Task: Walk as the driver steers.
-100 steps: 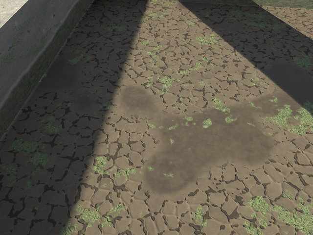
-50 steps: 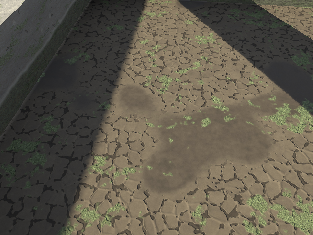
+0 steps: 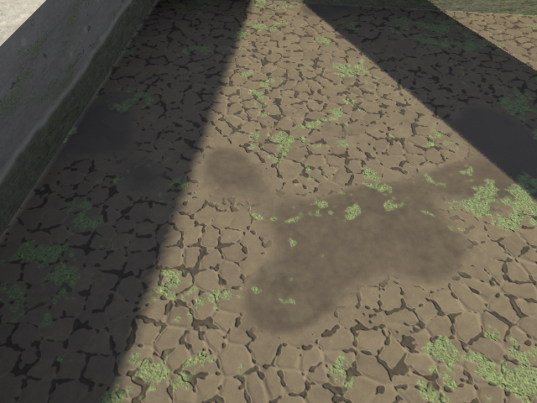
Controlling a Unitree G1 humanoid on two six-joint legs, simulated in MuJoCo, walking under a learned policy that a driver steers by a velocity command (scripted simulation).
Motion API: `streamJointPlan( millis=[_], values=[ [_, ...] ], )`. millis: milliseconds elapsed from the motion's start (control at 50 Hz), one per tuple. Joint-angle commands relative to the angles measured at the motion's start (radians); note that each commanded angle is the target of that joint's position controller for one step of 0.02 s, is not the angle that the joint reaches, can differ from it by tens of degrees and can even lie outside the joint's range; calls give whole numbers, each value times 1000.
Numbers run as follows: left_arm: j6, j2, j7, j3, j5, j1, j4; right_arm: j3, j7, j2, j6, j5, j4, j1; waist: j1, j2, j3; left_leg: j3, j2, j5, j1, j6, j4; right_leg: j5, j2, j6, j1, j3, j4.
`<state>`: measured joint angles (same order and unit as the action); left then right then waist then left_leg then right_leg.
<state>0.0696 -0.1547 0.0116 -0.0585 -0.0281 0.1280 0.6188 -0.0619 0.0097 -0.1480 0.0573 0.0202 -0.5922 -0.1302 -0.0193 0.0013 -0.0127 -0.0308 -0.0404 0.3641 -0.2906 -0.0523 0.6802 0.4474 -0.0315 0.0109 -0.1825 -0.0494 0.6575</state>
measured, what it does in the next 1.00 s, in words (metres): stands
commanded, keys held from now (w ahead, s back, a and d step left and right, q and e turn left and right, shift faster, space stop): w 1.00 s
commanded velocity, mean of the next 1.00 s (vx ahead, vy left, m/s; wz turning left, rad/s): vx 0.50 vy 0.00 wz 0.00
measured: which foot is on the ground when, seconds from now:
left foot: down 0.00-1.00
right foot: down 0.00-1.00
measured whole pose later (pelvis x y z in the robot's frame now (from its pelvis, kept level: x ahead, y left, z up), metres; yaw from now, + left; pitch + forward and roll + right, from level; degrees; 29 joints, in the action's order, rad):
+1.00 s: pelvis +0.00 +0.00 +0.00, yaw +0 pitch -1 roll +0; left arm 0.07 -0.15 0.01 -0.06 -0.03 0.12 0.62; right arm -0.06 0.01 -0.15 0.06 0.02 -0.59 -0.13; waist -0.02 0.00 -0.01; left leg -0.04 -0.03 0.37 -0.29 -0.05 0.68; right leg 0.45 -0.03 0.01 -0.19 -0.05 0.66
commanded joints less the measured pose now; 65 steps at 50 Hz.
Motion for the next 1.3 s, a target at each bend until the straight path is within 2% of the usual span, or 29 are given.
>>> streamJointPlan(
  millis=[20,40,80,100,160,200,280,300,340,440,480,580,620,700,720,760,780,820,840,900,940,1020,1040,1060,1120,1160,1240,1260,1300],
  values=[
    [-8,-71,0,16,3,-124,-116,17,-9,-61,-15,5,114,132,-10,8,8,63,78,-395,-12,-19,-83,-410,46,16,-50,-56,-67],
    [-15,-70,2,21,0,-62,-83,16,1,-58,-16,4,87,55,-1,-8,-104,89,77,-238,35,-22,-119,-251,31,19,17,-44,-72],
    [-9,-70,0,16,1,-116,-114,17,-10,-61,-18,8,112,127,-9,12,-5,62,75,-396,-5,-19,-80,-419,48,16,-45,-59,-68],
    [-17,-71,3,22,0,-59,-82,17,2,-58,-20,5,86,51,-1,-11,-121,88,77,-241,47,-23,-115,-253,33,20,23,-45,-72],
    [-9,-70,0,16,2,-121,-114,17,-9,-61,-17,7,113,130,-10,9,-1,63,77,-398,-6,-20,-79,-419,48,18,-47,-59,-67],
    [-15,-71,3,23,0,-54,-83,17,0,-58,-21,5,80,39,0,-11,-137,85,77,-252,49,-21,-110,-258,30,17,30,-40,-65],
    [-16,-61,1,17,-1,-80,-89,18,5,-66,-11,-4,95,88,6,8,-31,98,81,-212,1,-23,-137,-217,24,17,-15,-40,-81],
    [-7,-70,-1,15,2,-122,-115,16,-10,-61,-15,6,115,129,-10,12,8,62,78,-391,-15,-19,-82,-413,46,16,-51,-59,-66],
    [-16,-72,3,23,0,-51,-82,17,0,-58,-22,6,81,36,0,-13,-143,83,77,-247,52,-21,-110,-259,31,18,32,-43,-67],
    [-7,-70,-1,15,3,-123,-115,17,-10,-61,-15,6,115,128,-10,11,9,60,78,-390,-14,-19,-82,-415,46,16,-52,-60,-67],
    [-16,-72,3,23,0,-51,-81,17,0,-58,-22,6,81,35,-1,-13,-143,82,77,-247,53,-20,-109,-261,31,18,32,-44,-67],
    [-7,-71,-1,15,2,-122,-114,17,-10,-61,-15,7,115,128,-10,12,9,59,78,-391,-13,-19,-81,-417,46,16,-53,-60,-66],
    [-16,-72,3,23,0,-51,-81,17,0,-58,-22,6,81,34,-1,-13,-143,80,77,-248,54,-20,-109,-262,31,18,31,-44,-67],
    [-7,-71,-1,16,3,-126,-116,17,-9,-61,-15,5,114,129,-10,9,8,58,80,-394,-11,-18,-81,-411,44,16,-53,-59,-66],
    [-14,-70,2,21,0,-63,-83,17,1,-57,-17,4,88,51,-1,-7,-105,83,79,-237,36,-21,-117,-251,30,19,14,-46,-71],
    [-8,-70,0,16,1,-118,-114,18,-10,-61,-19,9,112,124,-9,12,-6,57,78,-396,-4,-18,-78,-421,47,17,-48,-62,-67],
    [-16,-71,3,22,0,-60,-82,17,2,-57,-20,5,86,48,-1,-11,-121,82,79,-240,48,-22,-113,-254,31,20,20,-48,-71],
    [-8,-69,0,16,2,-121,-115,18,-9,-62,-18,7,113,126,-9,11,-2,56,79,-398,-7,-18,-77,-418,46,16,-51,-60,-66],
    [-16,-70,3,21,0,-62,-83,17,2,-57,-20,4,87,49,-1,-10,-119,82,80,-241,47,-22,-113,-252,30,20,18,-47,-70],
    [-8,-70,-1,15,1,-122,-114,17,-9,-60,-18,7,114,127,-10,11,-1,57,80,-397,-5,-19,-77,-417,45,17,-51,-62,-66],
    [-14,-71,3,23,1,-55,-83,17,0,-58,-22,5,81,35,0,-11,-138,79,81,-250,50,-20,-109,-256,28,17,27,-43,-64],
    [-16,-61,1,16,0,-82,-89,18,5,-66,-12,-4,97,85,6,8,-31,91,83,-208,1,-22,-136,-216,22,17,-18,-43,-80],
    [-7,-70,-2,15,2,-124,-115,17,-10,-60,-15,6,116,127,-10,12,9,56,81,-388,-14,-18,-81,-412,44,16,-56,-61,-65],
    [-15,-71,2,21,0,-61,-82,17,1,-57,-18,6,89,47,-1,-8,-111,81,80,-232,40,-21,-116,-252,30,19,15,-49,-71],
    [-10,-72,0,16,2,-122,-113,18,-9,-62,-19,8,114,125,-10,7,-2,55,80,-394,-3,-19,-76,-425,47,19,-51,-65,-68],
    [-15,-72,4,23,1,-55,-82,18,1,-58,-22,5,82,33,-1,-14,-138,75,80,-250,53,-19,-107,-264,29,18,26,-45,-65],
    [-7,-71,-1,16,2,-126,-116,18,-9,-61,-16,5,115,127,-10,11,7,54,82,-395,-10,-18,-79,-411,42,16,-56,-60,-65],
    [-14,-70,2,21,0,-64,-83,17,1,-57,-17,5,89,49,-1,-6,-106,79,82,-237,38,-21,-115,-251,28,19,11,-48,-69],
    [-8,-70,0,16,1,-119,-114,18,-10,-61,-19,9,113,122,-9,13,-6,53,80,-396,-3,-17,-76,-421,45,16,-51,-63,-66]
  ],
)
